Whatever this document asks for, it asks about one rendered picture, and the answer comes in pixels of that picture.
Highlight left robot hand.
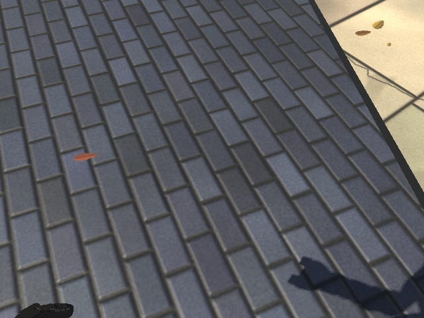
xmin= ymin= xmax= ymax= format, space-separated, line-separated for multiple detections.
xmin=15 ymin=303 xmax=74 ymax=318

